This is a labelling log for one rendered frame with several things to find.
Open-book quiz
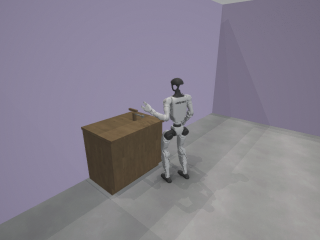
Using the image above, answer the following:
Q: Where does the robot left foot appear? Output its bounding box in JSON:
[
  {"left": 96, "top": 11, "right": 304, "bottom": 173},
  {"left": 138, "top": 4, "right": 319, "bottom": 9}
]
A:
[{"left": 161, "top": 173, "right": 172, "bottom": 183}]

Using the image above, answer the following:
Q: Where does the left robot hand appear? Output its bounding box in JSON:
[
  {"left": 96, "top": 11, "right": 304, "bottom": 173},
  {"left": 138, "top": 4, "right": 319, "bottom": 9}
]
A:
[{"left": 141, "top": 101, "right": 152, "bottom": 113}]

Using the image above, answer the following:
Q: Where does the robot left upper arm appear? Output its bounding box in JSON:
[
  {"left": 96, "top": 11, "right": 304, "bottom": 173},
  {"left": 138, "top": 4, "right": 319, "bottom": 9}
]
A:
[{"left": 163, "top": 97, "right": 172, "bottom": 122}]

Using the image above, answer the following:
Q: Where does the counter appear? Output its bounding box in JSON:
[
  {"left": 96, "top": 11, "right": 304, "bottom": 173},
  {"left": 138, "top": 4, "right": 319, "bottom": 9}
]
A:
[{"left": 81, "top": 108, "right": 164, "bottom": 195}]

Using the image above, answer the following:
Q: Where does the robot right upper arm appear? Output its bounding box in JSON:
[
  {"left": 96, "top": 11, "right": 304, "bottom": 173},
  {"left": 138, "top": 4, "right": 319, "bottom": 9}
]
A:
[{"left": 184, "top": 94, "right": 194, "bottom": 116}]

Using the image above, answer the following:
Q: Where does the left robot forearm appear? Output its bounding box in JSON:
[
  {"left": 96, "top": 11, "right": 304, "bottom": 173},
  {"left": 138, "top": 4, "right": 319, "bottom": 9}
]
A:
[{"left": 149, "top": 109, "right": 167, "bottom": 120}]

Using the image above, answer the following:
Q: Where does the right robot forearm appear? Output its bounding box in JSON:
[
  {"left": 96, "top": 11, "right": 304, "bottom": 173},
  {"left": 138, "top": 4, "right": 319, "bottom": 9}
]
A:
[{"left": 183, "top": 114, "right": 193, "bottom": 123}]

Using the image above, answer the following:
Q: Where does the robot left shin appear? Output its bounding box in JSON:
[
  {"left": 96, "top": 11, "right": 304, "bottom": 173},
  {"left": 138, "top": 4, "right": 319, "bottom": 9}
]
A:
[{"left": 161, "top": 152, "right": 170, "bottom": 178}]

